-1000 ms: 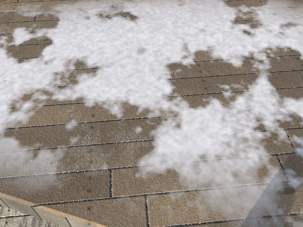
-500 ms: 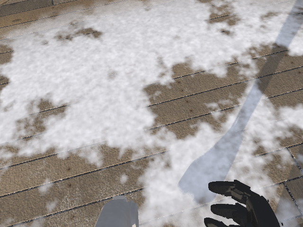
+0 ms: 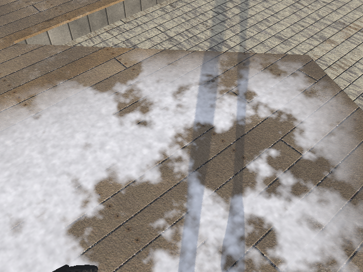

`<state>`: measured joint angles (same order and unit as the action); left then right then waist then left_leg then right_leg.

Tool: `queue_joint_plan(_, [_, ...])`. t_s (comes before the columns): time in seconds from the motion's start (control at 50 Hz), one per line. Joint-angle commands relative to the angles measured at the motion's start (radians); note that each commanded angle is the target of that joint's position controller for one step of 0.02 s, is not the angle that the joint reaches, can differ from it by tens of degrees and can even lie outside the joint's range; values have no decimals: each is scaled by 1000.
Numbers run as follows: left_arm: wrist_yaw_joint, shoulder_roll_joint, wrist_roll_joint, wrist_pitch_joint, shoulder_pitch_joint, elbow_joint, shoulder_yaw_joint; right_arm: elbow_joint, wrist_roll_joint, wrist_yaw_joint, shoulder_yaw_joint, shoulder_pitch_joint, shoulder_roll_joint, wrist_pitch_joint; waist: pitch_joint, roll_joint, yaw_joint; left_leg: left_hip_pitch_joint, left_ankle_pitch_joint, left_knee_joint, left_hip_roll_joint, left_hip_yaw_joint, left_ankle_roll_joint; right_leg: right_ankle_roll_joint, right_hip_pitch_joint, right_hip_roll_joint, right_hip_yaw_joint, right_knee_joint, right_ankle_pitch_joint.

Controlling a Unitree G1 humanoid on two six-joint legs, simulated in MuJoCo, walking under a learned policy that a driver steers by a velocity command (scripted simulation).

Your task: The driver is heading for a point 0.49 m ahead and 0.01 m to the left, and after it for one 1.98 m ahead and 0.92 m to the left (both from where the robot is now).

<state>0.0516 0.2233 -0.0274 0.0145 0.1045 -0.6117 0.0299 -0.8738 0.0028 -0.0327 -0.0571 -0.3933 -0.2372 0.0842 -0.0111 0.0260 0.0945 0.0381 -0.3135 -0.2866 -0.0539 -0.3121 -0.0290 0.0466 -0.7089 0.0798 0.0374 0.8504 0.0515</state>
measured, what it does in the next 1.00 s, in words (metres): walks ahead: right foot, then left foot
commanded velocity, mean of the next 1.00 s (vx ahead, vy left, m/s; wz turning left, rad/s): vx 0.50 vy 0.00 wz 0.01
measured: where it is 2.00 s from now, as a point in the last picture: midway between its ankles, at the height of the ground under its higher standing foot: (137, 134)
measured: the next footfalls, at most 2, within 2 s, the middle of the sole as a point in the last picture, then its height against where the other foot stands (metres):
right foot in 0.12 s outside the picture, level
left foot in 0.66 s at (167, 240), level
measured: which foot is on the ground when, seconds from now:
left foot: down 0.00-0.14, up 0.16-0.64, down 0.66-1.00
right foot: up 0.00-0.10, down 0.12-0.68, up 0.70-1.00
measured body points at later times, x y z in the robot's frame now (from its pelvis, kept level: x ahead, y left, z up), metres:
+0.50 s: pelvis +0.29 -0.06 +0.01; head +0.32 -0.08 +0.45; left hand +0.37 +0.20 -0.11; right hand +0.47 -0.32 -0.09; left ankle +0.53 +0.09 -0.67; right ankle +0.19 -0.12 -0.74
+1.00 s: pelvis +0.61 -0.04 +0.01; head +0.65 -0.03 +0.45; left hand +0.81 +0.22 -0.07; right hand +0.69 -0.32 -0.11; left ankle +0.59 +0.03 -0.74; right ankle +0.79 -0.22 -0.68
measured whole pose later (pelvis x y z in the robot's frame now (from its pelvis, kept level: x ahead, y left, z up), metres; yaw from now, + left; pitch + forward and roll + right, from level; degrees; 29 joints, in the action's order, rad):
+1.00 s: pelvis +0.61 -0.04 +0.01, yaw +5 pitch +3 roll +0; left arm -0.02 0.27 0.02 -0.09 0.08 -0.63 0.04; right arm -0.76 -0.02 0.00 -0.06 -0.32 -0.27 0.06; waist -0.03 0.02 0.07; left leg -0.20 -0.19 -0.36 0.13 0.12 0.08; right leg -0.07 -0.67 0.08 -0.12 0.73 0.06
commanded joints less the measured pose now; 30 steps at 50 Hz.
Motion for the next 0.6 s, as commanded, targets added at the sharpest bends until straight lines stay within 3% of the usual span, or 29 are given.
queue_joint_plan(0.02, [13, 70, -5, -15, -145, 97, 31, 67, -13, 4, -53, 41, -198, -8, -103, -96, -7, 47, 326, 125, -278, 97, 162, 22, -8, 6, 41, -144, 54])
queue_joint_plan(0.06, [16, 95, 2, -14, -107, 93, 51, 65, -28, 13, -65, 45, -235, -22, -80, -125, -39, 74, 702, 16, -272, 67, 155, 53, 107, -56, 103, -185, 139])
queue_joint_plan(0.08, [13, 117, 2, -11, -32, 80, 67, 63, -38, 15, -72, 58, -255, -31, -40, -148, -86, 86, 903, -97, -264, 50, 147, 78, 198, -95, 126, -201, 187])
queue_joint_plan(0.1, [9, 153, 0, -11, 104, 44, 93, 68, -49, 17, -76, 84, -267, -39, 27, -144, -165, 57, 1008, -269, -237, 27, 130, 111, 367, -140, 144, -271, 156])
queue_joint_plan(0.12, [-6, 210, 3, -10, 258, -2, 127, 67, -47, 14, -67, 66, -246, -36, 114, -114, -229, -69, 908, -481, -191, 23, 99, 144, 629, -173, 105, -333, 97])
queue_joint_plan(0.14, [-24, 293, 5, -11, 347, -24, 149, 100, -6, 10, -36, 60, -142, -27, 163, 57, -227, -447, 287, -808, -120, 48, 51, 227, 936, 32, -238, -345, 158])
queue_joint_plan(0.16, [-22, 322, 4, -38, 296, 3, 138, 156, -6, 10, -1, 40, -74, 8, 299, 208, -142, -718, -252, -1086, 68, 237, 15, 387, 1079, 245, -806, -533, 401])
queue_joint_plan(0.18, [-13, 210, 8, -61, 290, -4, 105, 166, -44, 21, -21, 145, -151, 36, 275, 63, -194, -800, -180, -1146, 17, 382, 27, 330, 1033, 250, -777, -615, 379])
queue_joint_plan(0.2, [-9, 183, 16, -75, 271, -14, 94, 183, -67, 29, -21, 187, -157, 53, 177, 59, -180, -821, -94, -1111, -25, 374, 50, 288, 924, 233, -622, -600, 275])
queue_joint_plan(0.22, [-8, 164, 15, -83, 217, -14, 87, 170, -47, 22, -17, 196, -143, 61, 120, 0, -145, -776, -22, -1044, -67, 379, 59, 250, 796, 185, -497, -587, 151])
queue_joint_plan(0.24, [-10, 127, 23, -88, 179, -12, 73, 160, -27, 20, -22, 189, -147, 57, 85, 2, -119, -742, 25, -992, -91, 382, 60, 231, 711, 150, -412, -600, 64])
queue_joint_plan(0.26, [-15, 123, 33, -94, 167, -8, 67, 154, -28, 25, -26, 162, -151, 46, 80, 24, -95, -690, 52, -968, -106, 389, 57, 233, 646, 138, -374, -615, -5])
queue_joint_plan(0.32, [-28, 137, 25, -107, 186, -28, 64, 147, -13, 33, -26, 173, -131, 16, 40, -5, -81, -707, 95, -847, -112, 366, 28, 225, 591, 110, -278, -661, -111])
queue_joint_plan(0.38, [-46, 152, 25, -105, 234, -55, 65, 175, -2, 40, -10, 285, -95, 10, -13, 2, -111, -776, 246, -657, -107, 351, -5, 208, 578, 89, -204, -686, -178])
queue_joint_plan(0.44, [-55, 163, 23, -101, 270, -80, 64, 194, -10, 55, 2, 392, -70, 17, -35, 23, -151, -726, 418, -438, -63, 315, -6, 171, 569, 60, -145, -702, -128])
queue_joint_plan(0.54, [-60, 172, 19, -95, 326, -134, 71, 223, -32, 84, 7, 487, -76, 22, -82, 36, -181, -758, 458, -278, -31, 307, 46, 147, 732, 130, -97, -692, -108])
queue_joint_plan(0.6, [-70, 193, 24, -81, 303, -141, 82, 232, -31, 105, -2, 458, -96, 23, -48, 45, -145, -709, 341, -237, 18, 289, 102, 110, 840, 160, -53, -600, -373])
Keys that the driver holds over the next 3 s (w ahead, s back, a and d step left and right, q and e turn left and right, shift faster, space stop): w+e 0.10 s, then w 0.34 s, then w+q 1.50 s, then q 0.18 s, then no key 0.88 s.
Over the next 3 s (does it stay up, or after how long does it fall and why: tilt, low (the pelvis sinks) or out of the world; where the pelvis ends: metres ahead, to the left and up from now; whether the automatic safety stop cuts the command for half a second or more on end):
stays up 1.24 0.25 0.00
